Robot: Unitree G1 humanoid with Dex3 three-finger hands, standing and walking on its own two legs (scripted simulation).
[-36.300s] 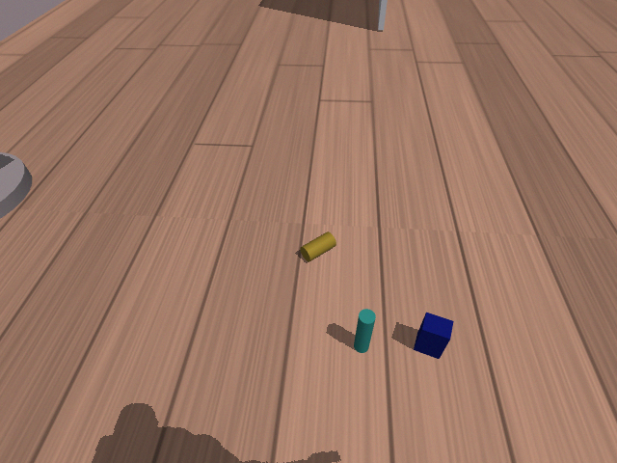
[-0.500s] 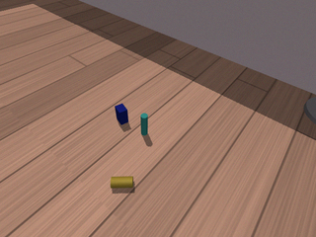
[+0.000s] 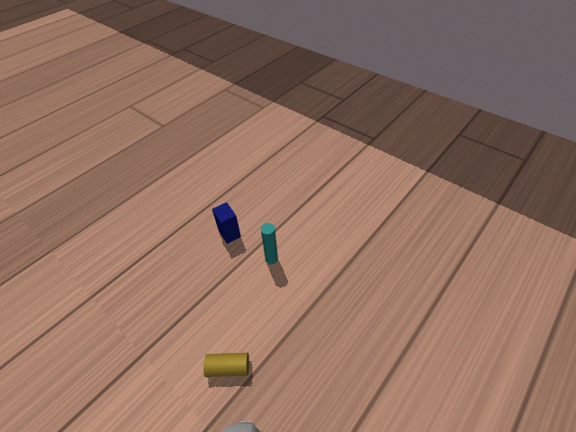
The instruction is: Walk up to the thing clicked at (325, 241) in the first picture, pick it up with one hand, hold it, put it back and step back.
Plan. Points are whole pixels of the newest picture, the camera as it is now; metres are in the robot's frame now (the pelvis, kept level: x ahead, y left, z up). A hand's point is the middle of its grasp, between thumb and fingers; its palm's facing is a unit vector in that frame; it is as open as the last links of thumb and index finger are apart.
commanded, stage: walk up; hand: left
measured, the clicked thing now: (226, 364) +0.44 +0.25 -0.73
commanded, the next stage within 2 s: none
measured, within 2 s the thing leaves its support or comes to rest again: neither
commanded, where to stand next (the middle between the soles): +0.09 +0.00 m, yaw +1 degrees
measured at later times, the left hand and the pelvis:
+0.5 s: hand out of the picture +0.08 +0.26 -0.15, palm faces -0.01 -0.93 -0.38, open 7.4 cm; pelvis +0.02 -0.01 +0.00, yaw +0 degrees
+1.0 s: hand out of the picture +0.11 +0.26 -0.14, palm faces -0.02 -0.94 -0.33, open 7.4 cm; pelvis +0.02 +0.00 +0.02, yaw +1 degrees
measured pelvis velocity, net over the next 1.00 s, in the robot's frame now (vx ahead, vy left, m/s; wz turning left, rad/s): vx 0.02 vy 0.00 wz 0.01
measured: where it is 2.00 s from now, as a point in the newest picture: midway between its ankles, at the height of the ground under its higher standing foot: outside the picture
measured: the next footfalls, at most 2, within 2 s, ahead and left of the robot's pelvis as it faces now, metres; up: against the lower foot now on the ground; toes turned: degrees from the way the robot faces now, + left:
left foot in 0.08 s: +0.13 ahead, +0.13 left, +0.00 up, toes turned +2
right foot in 1.94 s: +0.23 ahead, -0.11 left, +0.00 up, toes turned +0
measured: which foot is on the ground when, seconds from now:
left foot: up 0.00-0.06, down 0.08-1.00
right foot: down 0.00-1.00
